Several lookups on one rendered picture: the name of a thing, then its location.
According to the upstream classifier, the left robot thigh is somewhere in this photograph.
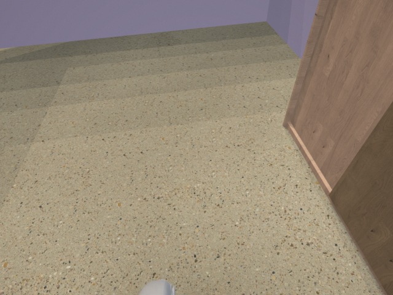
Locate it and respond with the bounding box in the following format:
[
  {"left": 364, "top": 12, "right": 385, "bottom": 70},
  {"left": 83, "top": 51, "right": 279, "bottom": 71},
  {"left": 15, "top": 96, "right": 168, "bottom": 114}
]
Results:
[{"left": 138, "top": 280, "right": 176, "bottom": 295}]

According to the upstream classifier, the wardrobe door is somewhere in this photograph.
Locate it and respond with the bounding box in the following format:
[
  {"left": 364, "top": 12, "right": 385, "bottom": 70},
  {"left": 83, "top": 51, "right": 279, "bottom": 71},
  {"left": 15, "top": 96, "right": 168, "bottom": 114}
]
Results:
[
  {"left": 329, "top": 102, "right": 393, "bottom": 295},
  {"left": 290, "top": 0, "right": 393, "bottom": 189}
]

